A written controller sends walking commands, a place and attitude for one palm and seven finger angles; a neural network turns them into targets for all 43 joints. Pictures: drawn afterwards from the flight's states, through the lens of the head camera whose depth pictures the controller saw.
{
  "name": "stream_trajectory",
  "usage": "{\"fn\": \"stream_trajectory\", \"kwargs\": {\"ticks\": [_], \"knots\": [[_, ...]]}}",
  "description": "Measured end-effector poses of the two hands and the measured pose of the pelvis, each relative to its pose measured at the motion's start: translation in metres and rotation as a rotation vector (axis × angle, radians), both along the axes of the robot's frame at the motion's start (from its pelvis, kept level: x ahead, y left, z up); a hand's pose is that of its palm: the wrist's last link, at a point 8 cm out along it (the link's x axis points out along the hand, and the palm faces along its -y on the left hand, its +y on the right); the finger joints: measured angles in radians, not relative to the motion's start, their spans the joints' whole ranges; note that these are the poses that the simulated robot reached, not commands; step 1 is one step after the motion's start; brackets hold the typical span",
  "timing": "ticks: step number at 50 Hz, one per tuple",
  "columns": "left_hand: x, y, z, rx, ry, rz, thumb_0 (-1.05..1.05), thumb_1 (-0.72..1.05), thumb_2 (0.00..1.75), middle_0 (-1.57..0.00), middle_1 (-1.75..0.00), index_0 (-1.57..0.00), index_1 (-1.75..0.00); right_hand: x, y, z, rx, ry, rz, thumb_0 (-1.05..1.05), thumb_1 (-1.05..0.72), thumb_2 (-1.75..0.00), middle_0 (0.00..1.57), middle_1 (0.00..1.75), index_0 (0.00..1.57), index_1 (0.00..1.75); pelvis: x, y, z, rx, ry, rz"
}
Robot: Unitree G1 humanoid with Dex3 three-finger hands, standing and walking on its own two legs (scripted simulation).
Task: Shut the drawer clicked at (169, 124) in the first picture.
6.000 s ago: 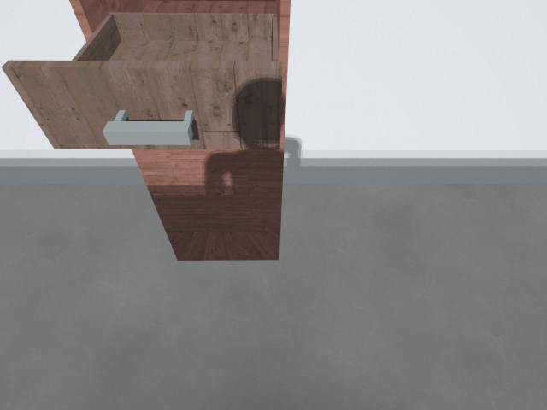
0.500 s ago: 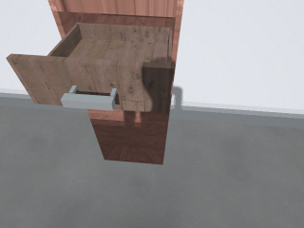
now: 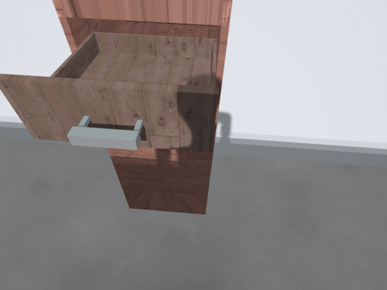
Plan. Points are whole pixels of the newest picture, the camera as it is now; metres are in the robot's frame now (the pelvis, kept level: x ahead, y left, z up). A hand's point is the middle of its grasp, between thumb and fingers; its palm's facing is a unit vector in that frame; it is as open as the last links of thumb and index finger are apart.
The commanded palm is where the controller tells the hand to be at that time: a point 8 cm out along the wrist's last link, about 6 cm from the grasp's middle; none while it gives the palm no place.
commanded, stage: shuffle to correct the standing spot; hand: left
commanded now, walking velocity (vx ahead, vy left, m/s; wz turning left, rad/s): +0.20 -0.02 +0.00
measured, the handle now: (108, 130) +0.35 +0.19 +0.18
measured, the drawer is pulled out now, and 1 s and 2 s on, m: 0.29 0.29 0.29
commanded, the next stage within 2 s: come to a stop and stand still in 0.02 s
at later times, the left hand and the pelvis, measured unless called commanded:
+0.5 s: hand out of the picture +0.09 +0.18 -0.17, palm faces +0.03 -0.96 -0.26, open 7.3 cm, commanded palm none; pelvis +0.06 -0.01 +0.00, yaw -1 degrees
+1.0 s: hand out of the picture +0.07 +0.17 -0.17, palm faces -0.01 -0.98 -0.21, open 7.3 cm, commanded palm none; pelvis +0.04 -0.01 +0.00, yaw -1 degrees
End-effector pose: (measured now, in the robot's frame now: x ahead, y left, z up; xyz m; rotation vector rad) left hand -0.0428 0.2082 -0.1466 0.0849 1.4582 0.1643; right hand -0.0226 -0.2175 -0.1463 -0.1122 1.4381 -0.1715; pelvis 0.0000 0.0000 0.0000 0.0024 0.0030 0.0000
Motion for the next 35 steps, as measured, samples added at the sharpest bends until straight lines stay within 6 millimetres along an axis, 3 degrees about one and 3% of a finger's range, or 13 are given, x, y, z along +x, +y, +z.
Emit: {"fn": "stream_trajectory", "kwargs": {"ticks": [8, 15, 20, 27, 31, 35], "knots": [[0.017, -0.005, -0.002, -0.005, 0.049, 0.024, 0.01, 0.91, 0.90, -0.19, -0.30, -0.20, -0.30, 0.021, 0.003, -0.006, 0.005, 0.027, -0.017, 0.00, -0.91, -0.90, 0.20, 0.30, 0.20, 0.30, 0.038, -0.001, -0.006, 0.000, 0.015, -0.002], [0.049, -0.004, -0.004, 0.002, 0.056, 0.024, 0.01, 0.91, 0.90, -0.19, -0.30, -0.20, -0.30, 0.070, 0.007, -0.004, -0.017, -0.005, -0.002, 0.00, -0.91, -0.90, 0.20, 0.30, 0.20, 0.30, 0.062, 0.003, -0.004, -0.005, 0.015, 0.003], [0.089, 0.005, 0.006, 0.032, -0.002, -0.008, 0.01, 0.91, 0.90, -0.20, -0.30, -0.20, -0.30, 0.093, -0.003, 0.005, -0.047, -0.051, -0.007, 0.01, -0.93, -0.90, 0.20, 0.30, 0.20, 0.30, 0.065, 0.004, 0.004, -0.007, 0.012, -0.010], [0.140, 0.023, 0.010, 0.141, -0.122, -0.058, 0.02, 0.93, 0.90, -0.20, -0.30, -0.20, -0.30, 0.096, -0.025, -0.013, -0.023, -0.037, 0.001, 0.00, -0.91, -0.90, 0.20, 0.30, 0.20, 0.30, 0.061, -0.016, -0.007, 0.019, 0.007, -0.008], [0.152, 0.017, 0.018, 0.156, -0.177, -0.071, 0.01, 0.92, 0.90, -0.19, -0.30, -0.20, -0.30, 0.101, -0.036, -0.015, -0.017, -0.031, -0.002, 0.00, -0.91, -0.90, 0.20, 0.30, 0.20, 0.30, 0.059, -0.023, -0.005, 0.008, 0.004, 0.012], [0.152, 0.006, 0.016, 0.123, -0.189, -0.079, 0.01, 0.92, 0.90, -0.19, -0.30, -0.20, -0.30, 0.109, -0.039, -0.008, -0.023, -0.065, 0.012, 0.00, -0.91, -0.90, 0.20, 0.29, 0.20, 0.30, 0.055, -0.026, -0.002, 0.008, -0.004, 0.012]]}}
